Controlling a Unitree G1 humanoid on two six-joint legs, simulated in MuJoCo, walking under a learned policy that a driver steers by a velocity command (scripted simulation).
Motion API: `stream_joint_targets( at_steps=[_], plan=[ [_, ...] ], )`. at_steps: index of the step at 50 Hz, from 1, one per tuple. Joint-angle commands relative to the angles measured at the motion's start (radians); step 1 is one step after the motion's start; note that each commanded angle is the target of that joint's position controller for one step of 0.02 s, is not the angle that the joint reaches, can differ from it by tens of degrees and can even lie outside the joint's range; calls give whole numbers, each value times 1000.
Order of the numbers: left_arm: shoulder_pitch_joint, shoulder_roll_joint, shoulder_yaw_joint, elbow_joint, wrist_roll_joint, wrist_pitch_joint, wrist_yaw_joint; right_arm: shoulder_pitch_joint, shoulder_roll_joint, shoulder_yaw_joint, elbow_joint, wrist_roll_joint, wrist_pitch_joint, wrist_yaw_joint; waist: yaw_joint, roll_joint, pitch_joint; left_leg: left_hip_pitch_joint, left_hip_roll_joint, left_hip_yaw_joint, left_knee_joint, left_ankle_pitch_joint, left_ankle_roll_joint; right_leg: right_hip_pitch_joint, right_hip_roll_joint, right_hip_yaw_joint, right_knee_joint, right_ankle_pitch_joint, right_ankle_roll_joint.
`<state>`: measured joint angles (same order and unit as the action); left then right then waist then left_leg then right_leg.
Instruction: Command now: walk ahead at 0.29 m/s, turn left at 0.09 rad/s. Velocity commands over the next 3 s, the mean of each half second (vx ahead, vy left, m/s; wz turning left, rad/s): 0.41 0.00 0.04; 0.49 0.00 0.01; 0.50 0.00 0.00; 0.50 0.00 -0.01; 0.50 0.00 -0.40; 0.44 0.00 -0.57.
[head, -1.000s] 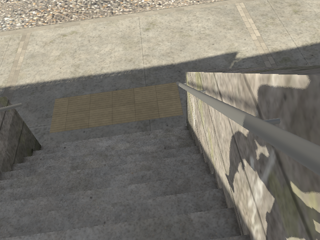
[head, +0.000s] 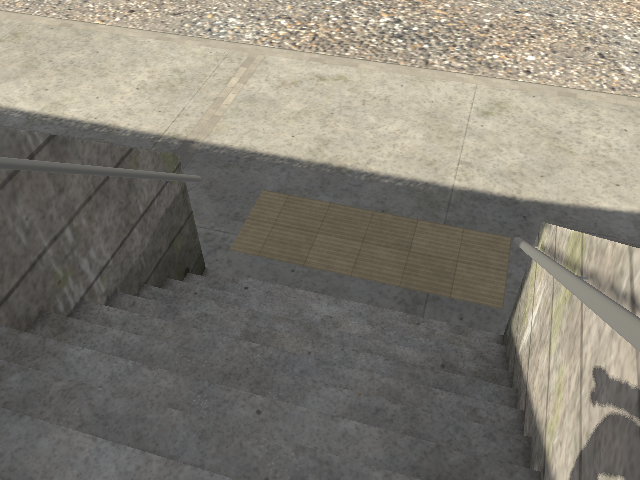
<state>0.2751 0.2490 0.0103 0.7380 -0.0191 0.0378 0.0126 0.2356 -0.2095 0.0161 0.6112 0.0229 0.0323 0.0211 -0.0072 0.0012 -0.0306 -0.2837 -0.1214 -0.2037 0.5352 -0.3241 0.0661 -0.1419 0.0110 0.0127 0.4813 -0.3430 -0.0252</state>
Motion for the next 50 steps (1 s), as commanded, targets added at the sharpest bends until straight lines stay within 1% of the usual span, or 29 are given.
stream_joint_targets(
  at_steps=[1,6,9,10,14,15,17,18,19,21,22,23,24,26,29,31,33,34,35,37,39,41,42,43,44,46,48,49,50],
  plan=[
    [-5,126,34,-40,-28,-50,0,-136,-62,-33,-54,15,-36,28,25,-161,78,-184,35,74,8,53,12,151,-228,322,-197,203,-27],
    [79,174,72,18,-36,-53,-3,-167,-59,-33,18,-17,-26,17,42,-188,45,-230,76,148,243,90,-11,224,-270,287,-133,570,-57],
    [178,176,88,70,-16,-59,6,-199,-73,-27,51,-40,-29,-15,46,-123,53,-415,112,156,333,49,-5,326,-283,265,-76,698,-118],
    [192,191,96,83,-4,-50,2,-191,-83,-28,47,-46,-18,-18,63,-178,52,-429,115,187,365,53,4,333,-267,249,-57,736,-144],
    [219,149,79,111,23,-21,7,-186,-49,-27,95,-80,-14,-11,77,-160,46,-213,97,292,430,104,33,80,-203,106,64,623,-170],
    [198,162,80,113,11,-14,6,-128,-37,-26,127,-76,-23,-1,52,-174,63,-86,93,287,421,102,40,-9,-196,72,102,763,-155],
    [72,202,87,112,-18,-22,-7,170,-69,-46,240,-67,-43,-5,-130,-90,28,347,75,258,286,94,86,-334,-165,5,422,864,-133],
    [-22,200,86,104,0,-38,-6,408,-161,-83,332,-73,-49,-10,-274,58,-2,524,148,147,183,132,136,-562,-50,-26,826,381,-105],
    [26,69,57,54,22,-54,0,346,-223,-78,314,-55,-70,7,-152,233,0,469,358,-191,86,354,167,-714,44,17,941,-216,-97],
    [9,96,58,79,24,-65,12,356,-251,-95,360,-56,-77,-9,-138,167,137,296,461,-347,23,26,246,-832,-7,151,747,-336,-73],
    [-41,161,79,95,27,-70,13,278,-198,-79,339,-74,-82,-18,-114,67,226,133,429,-346,26,-167,257,-787,-31,144,655,-293,-39],
    [46,158,89,136,38,-68,9,170,-155,-71,321,-78,-92,-21,-46,117,209,5,406,-280,102,-184,240,-671,-27,141,658,-122,-40],
    [53,138,98,158,32,-73,0,131,-67,-44,342,-86,-109,-33,6,64,192,-189,302,-84,270,-235,168,-535,-22,205,513,305,-40],
    [123,24,65,157,4,-80,-26,35,-60,-37,344,-46,-115,-61,124,74,89,-628,187,191,324,-376,79,-28,125,-52,403,890,0],
    [203,13,42,193,34,-71,-25,1,-113,-49,339,-6,-115,-38,148,145,10,-670,198,199,498,-141,67,208,132,-131,500,892,-10],
    [299,95,58,222,73,-55,5,-43,-155,-60,330,-20,-99,-44,187,183,45,-565,226,119,664,5,75,149,88,-114,514,656,-24],
    [328,107,68,241,57,-57,-21,99,-153,-66,378,-60,-50,-58,153,62,183,-460,188,132,950,324,137,129,-10,-34,36,381,-79],
    [473,100,76,276,42,-71,-27,62,-143,-75,396,-59,-36,-73,262,-58,195,-575,60,171,1432,82,153,263,-150,113,-238,574,-182],
    [460,122,52,312,26,-101,-53,167,-24,-45,346,-46,-42,-81,85,-229,200,-771,-9,158,1549,-414,155,238,-196,214,185,1238,-77],
    [505,107,37,370,19,-140,-48,171,-30,-33,362,-49,-66,-87,36,-71,129,-977,12,22,1285,-128,158,261,-227,274,271,856,-63],
    [360,31,0,328,3,-137,-15,133,-14,-28,366,-79,-64,-59,-56,-76,137,-828,53,30,879,131,51,-64,-226,357,214,810,-81],
    [284,86,14,326,40,-119,11,23,-29,-28,376,-101,-34,-68,-57,-180,161,-615,105,119,856,240,-45,-286,-307,509,152,786,-188],
    [281,71,12,320,49,-114,10,-7,-49,-37,391,-87,-30,-62,-52,-115,188,-595,89,154,891,221,-41,-341,-249,476,179,682,-157],
    [305,-4,-8,328,26,-131,17,-108,-73,-44,344,-76,-56,-43,-40,-16,226,-658,115,60,626,538,-15,-331,-168,433,297,320,-137],
    [367,-30,-21,356,-7,-143,29,-159,-70,-43,344,-58,-70,-37,2,8,246,-685,92,86,503,620,-1,-259,-115,364,350,319,-133],
    [226,4,-10,310,-11,-140,28,-101,19,-7,356,-68,-81,-17,-41,-20,169,-136,60,266,290,932,-2,-564,-34,191,354,127,-112],
    [244,26,-1,318,-22,-152,19,-57,2,-8,364,-58,-88,-17,-2,-64,168,48,53,305,244,919,-14,-595,-31,160,460,122,-112],
    [212,65,13,318,6,-149,8,35,-15,-23,402,-56,-72,-25,-15,-109,107,94,33,327,324,857,-6,-537,-53,190,483,200,-120],
    [246,31,5,329,2,-141,5,104,-56,-30,433,-75,-73,-36,-21,-60,138,75,43,310,253,735,26,-444,-29,161,680,477,-95]
  ],
)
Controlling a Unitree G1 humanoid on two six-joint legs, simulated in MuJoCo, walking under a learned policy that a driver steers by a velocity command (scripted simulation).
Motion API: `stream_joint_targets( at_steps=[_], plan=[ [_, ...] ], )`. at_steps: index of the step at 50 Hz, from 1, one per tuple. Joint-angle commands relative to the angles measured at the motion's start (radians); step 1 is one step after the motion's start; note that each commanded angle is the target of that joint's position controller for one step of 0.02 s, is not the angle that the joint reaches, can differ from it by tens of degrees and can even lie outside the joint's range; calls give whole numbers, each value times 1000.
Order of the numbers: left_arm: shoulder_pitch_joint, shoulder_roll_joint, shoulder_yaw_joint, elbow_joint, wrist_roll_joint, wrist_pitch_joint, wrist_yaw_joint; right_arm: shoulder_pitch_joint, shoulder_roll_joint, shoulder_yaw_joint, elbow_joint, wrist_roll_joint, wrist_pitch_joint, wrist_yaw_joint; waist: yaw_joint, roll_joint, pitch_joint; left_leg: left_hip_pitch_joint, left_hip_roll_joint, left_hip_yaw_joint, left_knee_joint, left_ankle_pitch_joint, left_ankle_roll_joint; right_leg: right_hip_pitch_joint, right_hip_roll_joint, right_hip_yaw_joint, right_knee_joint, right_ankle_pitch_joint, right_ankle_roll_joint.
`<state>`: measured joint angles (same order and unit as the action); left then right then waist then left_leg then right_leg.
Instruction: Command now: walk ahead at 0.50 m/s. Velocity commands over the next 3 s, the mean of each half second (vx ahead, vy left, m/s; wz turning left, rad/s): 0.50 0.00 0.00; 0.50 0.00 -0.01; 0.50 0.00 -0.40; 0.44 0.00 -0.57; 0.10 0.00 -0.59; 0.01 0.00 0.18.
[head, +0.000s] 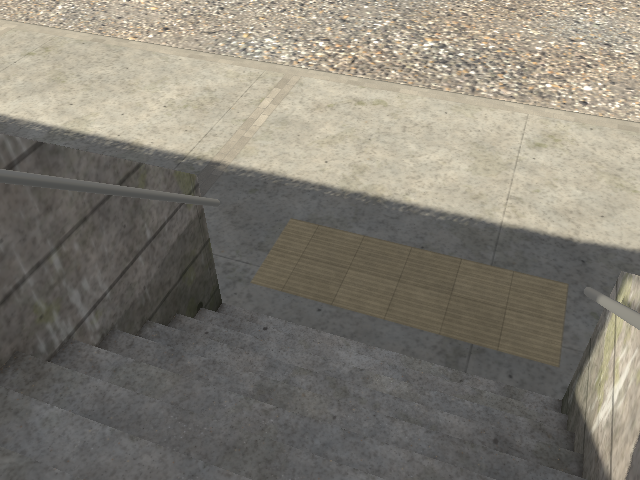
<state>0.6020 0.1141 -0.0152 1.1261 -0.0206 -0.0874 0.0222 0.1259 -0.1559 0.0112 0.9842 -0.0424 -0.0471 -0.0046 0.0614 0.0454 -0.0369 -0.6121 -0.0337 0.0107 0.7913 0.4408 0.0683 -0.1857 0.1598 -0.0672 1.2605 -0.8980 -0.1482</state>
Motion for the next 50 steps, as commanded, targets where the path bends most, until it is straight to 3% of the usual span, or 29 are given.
stream_joint_targets(
  at_steps=[1,2,3,4,5,6,7,8,9,11,12,15,21,23,24,26,27,28,29,31,32,33,34,36,38,41,44,48,50],
  plan=[
    [-108,182,36,-46,36,4,9,335,-171,-49,68,8,5,-14,-157,-156,146,471,46,-15,-255,-212,49,-350,-205,258,124,1247,17],
    [-165,223,62,-42,38,8,10,556,-229,-87,141,5,7,-11,-294,-98,100,695,88,-4,-347,-168,99,-444,-157,173,486,1260,31],
    [-224,201,79,-77,61,24,18,540,-215,-93,129,55,2,2,-324,131,159,683,219,-120,-655,-62,178,-534,22,71,938,301,30],
    [-78,97,53,-114,38,20,25,523,-176,-58,136,39,-14,24,-127,62,70,874,304,-193,-82,439,112,-816,16,193,895,39,4],
    [65,69,37,-103,39,24,26,502,-150,-40,135,24,-20,37,-46,17,-10,878,371,-286,-80,434,164,-859,-43,217,719,112,-7],
    [46,98,44,-64,74,44,30,480,-160,-48,132,21,-23,37,-47,-26,45,720,368,-309,-133,139,223,-895,-65,227,678,186,-12],
    [6,97,50,-59,91,44,28,428,-110,-31,124,14,-37,34,-19,-49,66,566,293,-274,-115,-186,173,-908,-81,268,551,396,-2],
    [-78,98,46,-105,109,57,11,350,-137,-31,87,8,-38,12,4,75,79,340,331,-379,-187,-453,233,-828,-89,247,345,551,54],
    [-207,126,48,-149,111,64,4,289,-83,-9,64,8,-40,-2,22,37,154,76,286,-332,-245,-484,205,-673,-98,218,101,753,113],
    [-127,109,47,-81,86,86,9,343,-167,-25,58,9,-33,-6,41,86,91,-42,264,-333,-189,-317,174,-442,-84,143,189,844,144],
    [-174,136,58,-108,78,83,0,356,-134,-19,75,34,-42,-21,48,14,103,24,206,-284,-76,-475,139,-544,-120,215,39,1055,132],
    [-353,135,39,-193,93,86,-14,344,-148,-25,70,60,-43,-24,-3,58,127,73,190,-315,-49,-726,131,-578,-153,175,-199,1253,121],
    [-486,135,32,-236,61,68,-21,370,-162,-28,30,27,-5,-33,-131,32,203,75,134,-256,105,-683,154,-312,-155,57,-557,1227,116],
    [-427,157,37,-221,52,61,-25,385,-191,-38,38,20,14,-39,-149,48,198,161,148,-250,216,-436,173,-245,-152,13,-631,1055,94],
    [-291,164,46,-184,42,51,-30,338,-210,-39,45,4,21,-56,-78,74,155,156,164,-282,327,-408,195,-137,-208,56,-695,1075,61],
    [-85,239,78,-97,25,58,-32,377,-150,-35,81,-11,36,-75,-26,-62,125,175,90,-195,700,-305,189,63,-259,86,-1064,997,19],
    [55,237,89,-57,22,64,-38,344,-159,-48,89,-14,41,-71,67,-166,73,34,-30,-85,1132,-669,170,259,-321,105,-1099,1187,-33],
    [125,229,67,-41,18,61,-59,338,-40,-36,40,22,21,-55,40,-267,-22,-378,-168,-65,1537,-1381,126,520,-436,197,-549,1743,-16],
    [64,213,44,-51,20,64,-64,376,-43,-27,-20,51,9,-55,-65,-267,-63,-596,-107,-56,1478,-1334,134,574,-471,246,-453,1770,-14],
    [94,264,63,-40,38,61,-50,244,-107,-35,-30,32,18,-65,1,-223,-7,-717,-40,-118,1310,-1076,110,361,-536,438,-725,838,-136],
    [10,204,39,-54,33,66,-41,154,-125,-41,-26,7,39,-60,-18,-143,92,-727,-35,-93,1299,-980,78,197,-469,449,-817,531,-107],
    [26,171,18,-33,47,49,-29,132,-85,-36,-31,-12,45,-51,-32,-145,159,-720,-11,-168,1196,-856,43,72,-485,475,-763,646,-75],
    [6,94,-6,-18,47,32,-32,180,-78,-43,-5,-12,49,-39,-97,-56,198,-637,-8,-186,1024,-702,21,-73,-392,361,-674,849,-1],
    [-131,89,-29,-67,37,1,-13,89,-18,-12,-54,-3,56,-13,-156,-74,223,-331,-12,-48,612,-452,-62,-452,-343,258,-759,851,27],
    [-127,198,-2,-65,19,-12,-17,214,-26,-18,41,-12,70,-6,-179,-176,106,-8,10,8,565,-188,-47,-489,-336,277,-735,993,33],
    [10,135,-12,-27,-13,-1,17,4,-110,-45,-8,20,42,0,-83,-149,185,-376,54,-88,276,-69,-9,-118,-302,337,-567,698,-9],
    [-42,149,4,-77,20,15,26,-118,-71,-38,-45,-4,21,18,-41,-80,177,-109,60,-35,38,153,-33,-253,-283,323,-539,430,-45],
    [38,83,0,-51,59,38,28,-224,-59,-30,-140,44,2,25,82,-98,277,-83,83,-42,-304,-24,-34,-102,-252,319,-426,701,-61],
    [-29,139,15,-63,58,35,21,-101,-71,-36,-104,41,-17,23,67,-126,194,99,120,-72,-312,23,-14,-99,-269,373,-274,863,-90]
  ],
)
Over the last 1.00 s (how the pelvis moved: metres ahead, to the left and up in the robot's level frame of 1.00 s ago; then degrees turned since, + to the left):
0.42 0.03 -0.34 0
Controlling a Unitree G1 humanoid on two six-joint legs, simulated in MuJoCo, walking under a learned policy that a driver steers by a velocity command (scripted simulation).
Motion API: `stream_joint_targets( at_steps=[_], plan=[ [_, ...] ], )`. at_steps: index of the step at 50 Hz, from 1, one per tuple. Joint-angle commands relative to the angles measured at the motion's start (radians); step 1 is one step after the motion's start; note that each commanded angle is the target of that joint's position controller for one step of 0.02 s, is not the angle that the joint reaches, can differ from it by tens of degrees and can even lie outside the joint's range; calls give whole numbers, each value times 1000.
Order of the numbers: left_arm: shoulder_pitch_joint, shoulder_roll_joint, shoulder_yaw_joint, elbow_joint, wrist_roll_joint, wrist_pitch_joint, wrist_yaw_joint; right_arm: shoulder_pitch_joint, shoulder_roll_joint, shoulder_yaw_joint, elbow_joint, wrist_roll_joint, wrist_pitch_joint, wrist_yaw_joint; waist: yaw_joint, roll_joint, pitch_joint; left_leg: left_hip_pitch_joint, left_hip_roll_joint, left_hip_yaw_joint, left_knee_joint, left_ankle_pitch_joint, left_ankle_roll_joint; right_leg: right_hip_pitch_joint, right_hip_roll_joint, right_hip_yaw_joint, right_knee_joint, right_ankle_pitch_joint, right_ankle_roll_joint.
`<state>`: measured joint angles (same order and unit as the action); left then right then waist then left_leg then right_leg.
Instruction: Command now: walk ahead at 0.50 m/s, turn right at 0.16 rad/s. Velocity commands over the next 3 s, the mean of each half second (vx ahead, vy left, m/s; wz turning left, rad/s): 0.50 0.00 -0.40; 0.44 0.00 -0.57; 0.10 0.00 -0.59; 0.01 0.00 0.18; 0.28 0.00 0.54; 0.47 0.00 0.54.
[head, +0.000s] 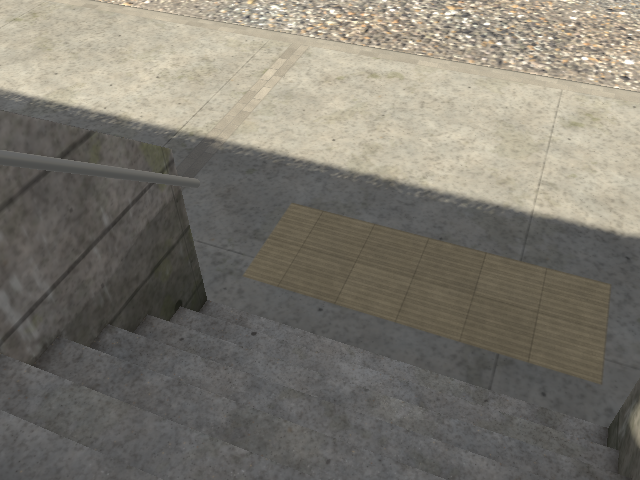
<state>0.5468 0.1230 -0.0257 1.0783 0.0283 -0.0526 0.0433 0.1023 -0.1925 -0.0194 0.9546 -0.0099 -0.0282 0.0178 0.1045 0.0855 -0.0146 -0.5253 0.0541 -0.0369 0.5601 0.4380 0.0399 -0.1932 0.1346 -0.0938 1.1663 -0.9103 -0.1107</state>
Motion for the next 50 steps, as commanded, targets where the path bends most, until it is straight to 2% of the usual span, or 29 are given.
stream_joint_targets(
  at_steps=[1,3,4,5,7,9,10,12,14,15,19,21,24,25,26,27,28,29,30,31,32,33,34,35,36,38,41,47,50],
  plan=[
    [-45,168,36,-38,13,1,-5,94,-86,-19,-38,11,-34,-8,-62,-180,125,134,69,-51,-133,-9,36,-111,-248,410,-87,928,-144],
    [-32,177,49,-19,9,1,-17,354,-153,-45,59,11,-24,-18,-148,-86,30,439,22,72,-270,-32,31,-147,-188,325,239,1161,-111],
    [12,206,76,-19,6,10,-27,406,-170,-59,82,-2,-17,-14,-170,87,73,566,59,75,-406,-21,50,-286,-59,205,578,779,-78],
    [94,146,85,-35,-24,13,-22,499,-177,-55,108,-8,-9,-1,-134,206,-98,998,247,-59,82,455,121,-688,33,155,912,-20,-33],
    [29,140,69,-67,-6,31,3,523,-162,-44,82,3,-18,22,-166,69,-100,940,330,-137,95,122,172,-923,-81,176,832,77,-50],
    [-88,143,68,-125,23,41,-10,464,-188,-55,72,-9,-32,-1,-122,60,-21,559,389,-299,-41,-611,274,-925,-146,226,649,410,-14],
    [-162,149,83,-117,35,52,-11,375,-91,-21,61,-12,-34,-1,-98,-10,82,355,317,-210,-51,-632,195,-882,-151,258,546,615,16],
    [-184,94,76,-146,25,63,-35,284,-27,21,23,-14,-51,-19,-32,11,164,-73,288,-79,-24,-421,139,-587,-119,189,189,896,85],
    [-66,89,81,-77,38,92,-32,318,-151,-7,21,-8,-61,-12,-5,67,72,-57,282,-66,53,-291,127,-498,-100,142,274,959,88],
    [-143,112,91,-119,36,86,-39,297,-112,-4,32,14,-78,-19,2,51,76,-7,221,-24,107,-474,79,-566,-132,210,111,1170,62],
    [-326,110,82,-187,12,64,-62,284,-131,-4,35,7,-93,-36,-47,-31,102,-98,190,31,177,-1046,41,-373,-107,172,-264,1558,53],
    [-450,108,71,-229,-5,51,-77,308,-138,-6,30,2,-89,-43,-107,-27,178,-82,213,70,189,-994,48,-302,-123,86,-437,1518,60],
    [-365,152,88,-201,8,50,-54,347,-140,-15,52,-19,-72,-53,-118,24,180,59,248,92,436,-760,54,-271,-157,43,-409,1476,18],
    [-418,164,83,-227,-36,36,-61,383,-141,-24,43,-38,-39,-59,-164,-25,258,233,243,98,482,-643,70,-386,-222,95,-803,1230,-1],
    [-283,179,102,-197,-21,41,-60,365,-214,-50,62,-49,-20,-67,-105,16,112,142,260,104,645,-394,95,-56,-156,-14,-631,1177,-11],
    [-50,210,119,-104,-31,41,-56,343,-198,-42,54,-46,-8,-74,-9,-1,24,159,218,156,928,-187,84,110,-125,-23,-687,1197,-47],
    [3,229,130,-99,-16,38,-58,340,-173,-54,52,-38,16,-87,41,-94,20,66,106,161,1382,-550,72,199,-225,211,-938,1118,-118],
    [49,320,123,-61,-22,34,-74,378,-42,-29,14,-39,11,-74,-36,-400,43,-418,-41,216,1731,-1364,34,434,-286,172,-423,1903,-89],
    [60,343,121,-68,-69,37,-78,383,-49,-14,-80,-26,9,-63,-73,-400,-98,-588,-2,143,1704,-1317,33,534,-365,315,-344,2091,-109],
    [77,308,120,-54,-69,45,-79,291,-117,-30,-84,-42,14,-54,-31,-191,-102,-677,8,80,1592,-1196,36,452,-373,404,-425,1651,-147],
    [53,285,105,-68,-50,56,-73,293,-106,-29,-72,-37,16,-53,-56,-164,-79,-674,37,42,1484,-1116,32,313,-371,444,-458,1291,-156],
    [39,328,114,-74,-43,59,-55,271,-63,-16,-92,-41,15,-48,-70,-288,-115,-709,27,27,1464,-1075,5,252,-443,657,-572,904,-244],
    [-5,246,80,-87,-23,46,-51,204,-82,-21,-91,-52,21,-52,-94,-161,-19,-699,45,-37,1243,-798,-24,91,-402,635,-614,664,-204],
    [-54,210,63,-105,-15,38,-51,160,-80,-25,-81,-52,31,-49,-108,-179,34,-653,31,-25,1193,-734,-45,-47,-370,659,-628,588,-187],
    [-138,135,29,-139,-17,26,-31,79,-66,-12,-133,-39,40,-47,-148,-118,99,-530,10,10,950,-570,-105,-286,-333,602,-664,659,-163],
    [-131,199,42,-133,-21,12,-19,173,-36,-3,-77,-66,52,-48,-175,-173,45,-337,-13,31,931,-412,-129,-355,-284,596,-602,908,-147],
    [-102,191,50,-126,-54,-2,-10,141,-128,-37,-92,-48,29,-34,-171,-129,51,-264,-34,3,566,-87,-91,-332,-181,543,-476,740,-112],
    [-141,163,46,-194,-34,15,5,-22,-65,-13,-167,-51,-3,-35,-89,-175,81,8,-108,14,236,91,-57,-373,-80,512,-244,711,-103],
    [-127,142,45,-221,-10,22,6,2,-66,-1,-216,-21,-47,-44,-23,-177,143,43,-113,6,-114,-78,-56,-252,-21,490,-126,932,-91]
  ],
)
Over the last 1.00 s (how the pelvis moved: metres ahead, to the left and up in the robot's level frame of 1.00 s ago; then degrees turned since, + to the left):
0.46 -0.03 -0.39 -1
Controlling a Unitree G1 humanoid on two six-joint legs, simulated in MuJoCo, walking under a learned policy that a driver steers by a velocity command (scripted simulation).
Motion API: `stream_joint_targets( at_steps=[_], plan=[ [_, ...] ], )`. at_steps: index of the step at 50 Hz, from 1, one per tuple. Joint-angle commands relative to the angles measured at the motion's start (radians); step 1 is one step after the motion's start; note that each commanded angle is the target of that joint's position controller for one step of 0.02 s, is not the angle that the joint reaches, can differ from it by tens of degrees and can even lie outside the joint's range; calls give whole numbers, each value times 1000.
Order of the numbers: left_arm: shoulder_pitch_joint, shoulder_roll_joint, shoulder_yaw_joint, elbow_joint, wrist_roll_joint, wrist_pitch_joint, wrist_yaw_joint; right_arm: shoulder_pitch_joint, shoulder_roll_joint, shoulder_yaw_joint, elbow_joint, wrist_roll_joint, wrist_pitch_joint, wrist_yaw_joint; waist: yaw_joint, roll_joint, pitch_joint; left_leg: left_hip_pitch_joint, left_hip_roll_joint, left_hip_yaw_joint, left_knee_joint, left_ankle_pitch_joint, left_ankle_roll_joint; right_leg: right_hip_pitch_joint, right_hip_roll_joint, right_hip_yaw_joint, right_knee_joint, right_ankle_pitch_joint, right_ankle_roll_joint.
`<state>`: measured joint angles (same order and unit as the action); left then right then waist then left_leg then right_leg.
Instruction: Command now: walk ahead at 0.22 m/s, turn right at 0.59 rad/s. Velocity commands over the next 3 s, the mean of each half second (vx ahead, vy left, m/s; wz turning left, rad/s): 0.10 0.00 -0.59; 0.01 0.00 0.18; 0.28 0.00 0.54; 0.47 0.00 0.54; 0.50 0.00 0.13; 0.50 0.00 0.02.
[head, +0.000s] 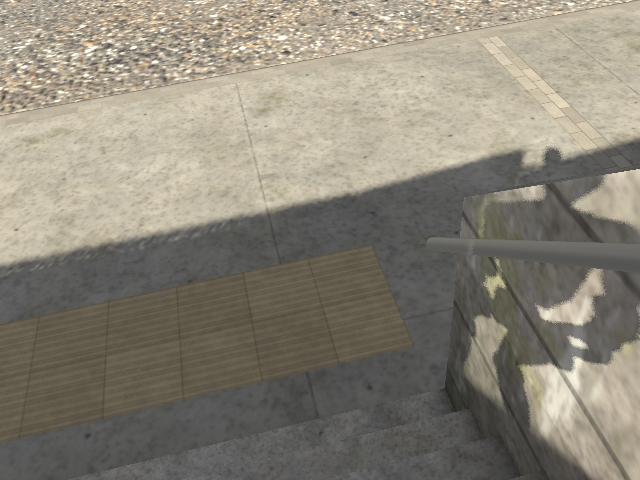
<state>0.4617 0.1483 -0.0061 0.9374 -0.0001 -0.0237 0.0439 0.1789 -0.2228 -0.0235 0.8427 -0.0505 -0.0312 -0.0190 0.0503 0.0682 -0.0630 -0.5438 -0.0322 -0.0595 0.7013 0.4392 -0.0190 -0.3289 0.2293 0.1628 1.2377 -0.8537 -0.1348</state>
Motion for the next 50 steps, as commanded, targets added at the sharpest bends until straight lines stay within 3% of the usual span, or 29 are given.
stream_joint_targets(
  at_steps=[1,3,4,5,6,7,9,10,11,13,15,17,20,23,26,27,28,29,30,31,32,34,39,43,45,47,48,49,50],
  plan=[
    [-37,114,24,-66,34,16,15,-10,-31,-3,-94,38,-62,-3,30,-178,182,180,-1,-4,-350,-38,14,-122,-111,243,-117,936,-69],
    [-99,135,29,-88,19,39,4,285,-73,-29,-5,66,-54,-3,-75,-113,105,549,87,22,-520,186,17,-220,-80,168,183,901,-44],
    [-84,132,38,-121,12,31,-11,391,-135,-47,13,60,-46,-10,-92,-4,50,831,214,-60,-482,517,55,-438,-23,77,465,482,3],
    [6,85,39,-185,-67,34,2,440,-211,-57,-20,41,-31,1,-54,221,-171,1242,497,-167,55,1240,206,-746,37,-86,978,-275,59],
    [-11,91,28,-189,-41,34,22,438,-162,-42,-33,64,-20,24,-87,147,-245,1235,502,-164,79,1193,213,-885,-31,-93,1102,-239,46],
    [-141,104,32,-218,-19,31,28,438,-131,-28,-40,70,-15,25,-113,59,-178,1096,461,-130,1,947,234,-946,-46,-126,1109,-96,49],
    [-305,107,32,-289,30,50,11,384,-172,-31,-54,28,-25,7,-95,-43,-72,749,477,-191,-129,481,349,-912,-106,-80,1086,217,69],
    [-330,89,19,-318,34,85,11,263,-226,-46,-78,14,-14,-9,-42,39,-36,525,511,-253,-240,94,403,-871,-127,-89,1081,274,117],
    [-381,117,32,-309,36,109,22,289,-153,-16,-70,24,-7,2,-51,-41,54,391,431,-155,-237,128,345,-854,-112,-110,1088,322,122],
    [-389,88,38,-327,25,130,18,252,-121,7,-69,40,-2,2,6,-32,102,238,316,-13,-155,-70,217,-859,-121,-102,939,523,153],
    [-437,49,36,-352,35,134,19,244,-123,16,-76,41,-1,-3,-16,52,95,208,290,-11,-135,-157,196,-898,-111,-133,949,601,177],
    [-503,31,21,-407,18,131,-5,219,-110,28,-102,35,8,-17,-21,43,101,136,302,-16,-162,-422,175,-855,-124,-143,730,735,191],
    [-487,37,15,-414,21,119,-29,175,-136,16,-116,25,15,-28,-21,66,45,209,278,17,-188,-541,157,-668,-189,-174,325,899,170],
    [-547,76,26,-413,-8,110,-43,160,-204,-18,-110,34,15,-25,-75,121,43,195,332,16,-260,-721,171,-343,-236,-176,-40,991,143],
    [-454,111,31,-348,-11,105,-63,71,-187,-12,-137,34,35,1,-43,105,70,135,334,47,-275,-800,194,-12,-236,-183,-372,606,112],
    [-362,93,23,-298,-39,88,-76,162,-170,-9,-114,11,63,-2,-42,28,130,146,269,70,-261,-993,190,85,-174,-248,-678,299,115],
    [-258,107,27,-218,-27,66,-74,312,-128,-7,-63,-3,80,-4,-63,-97,172,12,257,68,-168,-1054,177,296,-204,-169,-712,366,120],
    [-176,115,7,-221,-37,36,-74,357,-36,13,-82,-8,85,8,-60,-269,123,-117,223,135,113,-1257,102,418,-482,194,-653,754,92],
    [-92,155,2,-180,1,28,-49,277,-40,-2,-109,53,107,15,-16,-286,69,-133,80,-4,147,-1157,52,284,-618,495,-825,982,-76],
    [-138,119,-10,-151,22,18,-26,208,-95,-18,-99,55,113,24,-7,-238,93,-94,73,-89,116,-1077,43,203,-572,494,-882,796,-110],
    [-243,144,-5,-157,17,15,-9,186,-97,-19,-94,59,106,36,-41,-313,81,10,39,-38,189,-1025,38,75,-516,316,-887,683,-94],
    [-343,138,-4,-191,4,31,8,164,-105,-21,-67,38,104,47,-66,-293,48,117,5,20,353,-942,31,-51,-472,164,-925,369,-58],
    [-294,143,5,-184,-11,18,12,77,-70,-14,-111,8,117,40,-63,-170,20,90,-29,41,548,-856,18,-75,-504,17,-800,753,-116],
    [-264,188,23,-181,26,52,24,37,-56,7,-161,29,123,40,-42,-231,-2,107,-6,60,177,-981,42,37,-508,3,-813,666,-97],
    [-342,187,20,-226,15,53,24,59,-77,-7,-169,32,120,34,-73,-247,-18,262,-44,127,207,-848,54,-99,-483,-77,-740,676,-68],
    [-307,255,51,-214,2,72,16,129,-74,-7,-174,41,110,51,-110,-190,8,364,-40,107,-90,-846,99,-100,-488,-68,-743,568,-12],
    [-272,255,62,-215,-4,78,8,181,-83,-7,-178,39,103,64,-137,-104,24,491,-4,-21,-206,-812,102,-213,-424,-153,-575,478,33],
    [-412,215,60,-316,-1,68,-7,250,-232,-42,-190,41,93,65,-206,185,81,590,291,-556,-341,-741,172,-592,-248,-314,-327,171,145],
    [-539,241,71,-358,7,52,-19,308,-262,-51,-181,41,90,49,-246,140,146,634,352,-804,-441,-694,211,-777,-160,-149,-280,136,160]
  ],
)
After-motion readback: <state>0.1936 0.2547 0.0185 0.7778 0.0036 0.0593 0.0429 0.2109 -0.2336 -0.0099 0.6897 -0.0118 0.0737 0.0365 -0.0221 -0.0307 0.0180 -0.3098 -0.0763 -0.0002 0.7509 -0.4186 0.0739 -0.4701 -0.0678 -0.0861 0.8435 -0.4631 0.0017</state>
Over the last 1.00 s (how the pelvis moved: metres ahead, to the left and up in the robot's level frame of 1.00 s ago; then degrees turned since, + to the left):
0.46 -0.10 -0.40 -32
